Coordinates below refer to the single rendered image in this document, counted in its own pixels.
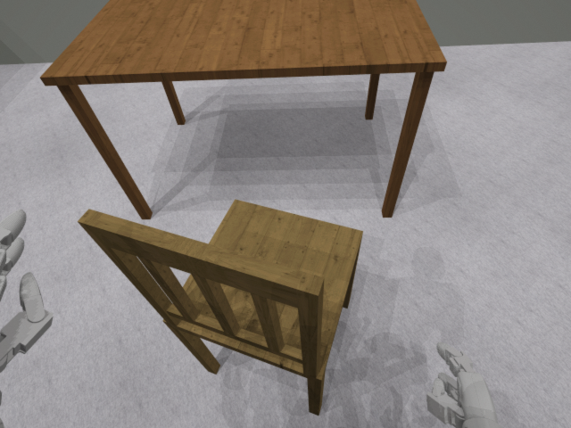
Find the robot right hand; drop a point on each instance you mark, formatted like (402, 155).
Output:
(466, 398)

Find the table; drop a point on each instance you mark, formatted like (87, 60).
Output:
(134, 41)

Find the chair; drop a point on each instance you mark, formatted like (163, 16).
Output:
(270, 284)

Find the robot left hand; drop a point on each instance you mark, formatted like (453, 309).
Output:
(21, 333)

